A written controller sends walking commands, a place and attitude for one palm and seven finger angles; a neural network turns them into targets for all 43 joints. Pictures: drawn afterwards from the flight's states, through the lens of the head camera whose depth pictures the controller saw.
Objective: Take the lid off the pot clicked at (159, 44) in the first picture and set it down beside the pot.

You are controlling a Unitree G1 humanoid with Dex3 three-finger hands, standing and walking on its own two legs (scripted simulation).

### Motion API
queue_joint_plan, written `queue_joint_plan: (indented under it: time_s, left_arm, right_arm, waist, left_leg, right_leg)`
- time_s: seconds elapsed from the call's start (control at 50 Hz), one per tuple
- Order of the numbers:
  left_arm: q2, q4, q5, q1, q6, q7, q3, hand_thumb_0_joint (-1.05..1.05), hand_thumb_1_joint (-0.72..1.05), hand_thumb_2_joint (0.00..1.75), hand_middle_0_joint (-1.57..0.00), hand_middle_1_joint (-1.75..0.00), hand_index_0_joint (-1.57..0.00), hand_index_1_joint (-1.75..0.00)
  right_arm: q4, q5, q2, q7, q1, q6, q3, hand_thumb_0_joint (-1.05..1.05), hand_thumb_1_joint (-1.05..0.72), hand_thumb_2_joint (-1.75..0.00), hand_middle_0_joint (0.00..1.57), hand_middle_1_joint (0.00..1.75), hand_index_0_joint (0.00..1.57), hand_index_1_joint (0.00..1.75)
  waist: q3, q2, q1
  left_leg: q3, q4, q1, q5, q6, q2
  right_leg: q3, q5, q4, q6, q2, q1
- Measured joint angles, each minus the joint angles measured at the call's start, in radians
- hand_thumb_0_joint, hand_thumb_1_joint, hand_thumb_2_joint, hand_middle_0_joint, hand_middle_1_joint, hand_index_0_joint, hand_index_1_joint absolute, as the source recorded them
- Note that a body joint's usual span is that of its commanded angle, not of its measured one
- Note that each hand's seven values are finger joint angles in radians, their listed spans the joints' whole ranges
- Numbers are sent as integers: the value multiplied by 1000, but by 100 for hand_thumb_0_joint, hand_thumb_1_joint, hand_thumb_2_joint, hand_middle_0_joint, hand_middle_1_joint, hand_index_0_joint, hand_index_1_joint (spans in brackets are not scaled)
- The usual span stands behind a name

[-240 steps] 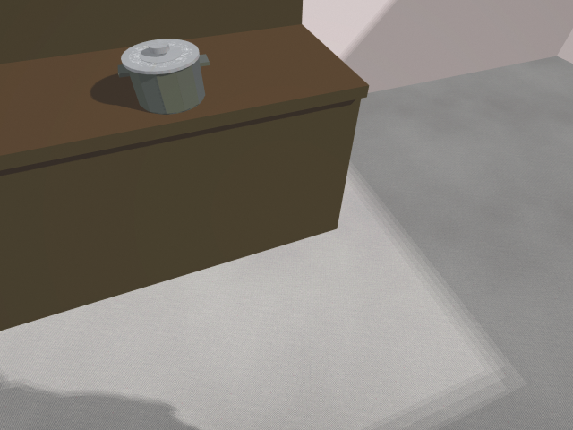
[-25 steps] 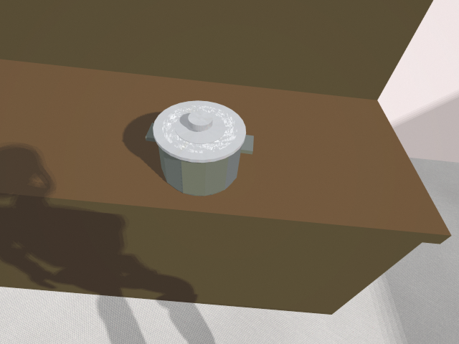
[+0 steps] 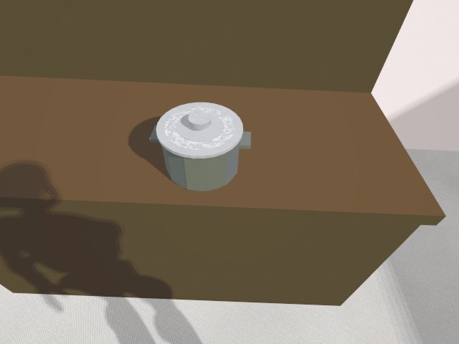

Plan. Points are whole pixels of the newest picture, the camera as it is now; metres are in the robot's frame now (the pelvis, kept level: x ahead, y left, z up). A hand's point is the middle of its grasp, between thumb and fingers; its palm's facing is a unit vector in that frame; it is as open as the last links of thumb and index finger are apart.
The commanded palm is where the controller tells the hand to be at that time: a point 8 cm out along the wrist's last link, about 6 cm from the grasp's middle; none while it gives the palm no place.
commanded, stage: come to a stop and stand still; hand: left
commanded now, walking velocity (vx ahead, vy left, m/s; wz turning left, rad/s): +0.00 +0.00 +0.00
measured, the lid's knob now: (199, 120) +0.55 +0.11 +0.10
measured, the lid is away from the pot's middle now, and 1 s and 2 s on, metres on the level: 0.00 0.00 0.00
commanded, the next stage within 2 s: look again from close up in 0.12 s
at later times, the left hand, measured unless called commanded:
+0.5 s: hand out of the picture -0.02 +0.18 -0.18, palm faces +0.04 -0.97 -0.22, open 7.4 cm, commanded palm none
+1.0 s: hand out of the picture +0.02 +0.17 -0.19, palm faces +0.03 -0.98 -0.18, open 7.4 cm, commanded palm none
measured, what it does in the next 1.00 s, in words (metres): stands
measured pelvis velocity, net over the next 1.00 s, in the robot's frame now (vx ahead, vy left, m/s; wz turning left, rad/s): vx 0.02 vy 0.00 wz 0.00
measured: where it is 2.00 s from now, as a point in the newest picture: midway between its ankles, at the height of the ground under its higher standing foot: outside the picture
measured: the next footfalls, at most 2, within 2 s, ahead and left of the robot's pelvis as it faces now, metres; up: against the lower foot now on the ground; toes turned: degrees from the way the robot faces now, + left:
left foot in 1.80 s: +0.15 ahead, +0.07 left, +0.00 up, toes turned +2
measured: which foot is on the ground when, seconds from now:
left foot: down 0.00-1.00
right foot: down 0.00-1.00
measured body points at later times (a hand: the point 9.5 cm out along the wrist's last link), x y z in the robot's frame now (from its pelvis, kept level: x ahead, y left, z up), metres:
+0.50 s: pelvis +0.00 +0.01 -0.01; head -0.01 +0.00 +0.44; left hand -0.02 +0.23 -0.16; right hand +0.00 -0.21 -0.18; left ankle +0.02 +0.09 -0.74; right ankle -0.02 -0.11 -0.74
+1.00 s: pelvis +0.02 +0.00 -0.01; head +0.03 +0.01 +0.44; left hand +0.02 +0.22 -0.17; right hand +0.04 -0.23 -0.16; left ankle +0.02 +0.09 -0.74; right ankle -0.02 -0.11 -0.74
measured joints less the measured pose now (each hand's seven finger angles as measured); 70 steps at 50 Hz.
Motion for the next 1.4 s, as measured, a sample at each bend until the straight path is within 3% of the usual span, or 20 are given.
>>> queue_joint_plan:
  time_s: [0.22,0.32,0.44,0.84,1.4]
  left_arm:
    - [-11,0,3,12,-6,-1,3,0,90,90,-20,-30,-20,-30]
    - [-12,-29,9,28,-31,9,-12,0,90,90,-20,-30,-20,-30]
    - [3,-57,8,41,-18,6,-5,0,90,90,-20,-30,-20,-30]
    - [26,-95,3,-7,-15,7,-4,0,91,90,-20,-30,-20,-30]
    - [45,-68,6,9,-6,-8,-1,0,90,90,-19,-30,-20,-30]
  right_arm:
    - [7,-2,22,-1,27,-1,-3,1,-91,-90,20,30,20,30]
    - [-53,-12,0,14,33,-12,2,1,-91,-90,20,30,20,30]
    - [-85,-13,-20,13,49,-9,-1,1,-91,-90,20,30,20,30]
    - [-70,-3,-30,3,-6,-31,7,1,-92,-90,20,30,20,30]
    - [-41,-5,-19,7,-21,-23,-1,1,-92,-90,20,30,20,30]
  waist:
    - [-5,0,-1]
    - [12,40,-15]
    - [-22,59,-16]
    - [-6,-3,-2]
    - [11,-20,6]
  left_leg:
    - [-5,-6,-20,17,-1,0]
    - [-19,113,-97,-34,0,16]
    - [-13,156,-114,-67,12,0]
    - [-1,110,-56,-77,4,1]
    - [1,90,-19,-91,-4,5]
  right_leg:
    - [-5,10,5,-2,0,-24]
    - [-21,-11,58,-5,14,-66]
    - [-18,-59,126,1,-3,-93]
    - [-2,-69,92,1,-1,-46]
    - [2,-82,76,-8,3,-13]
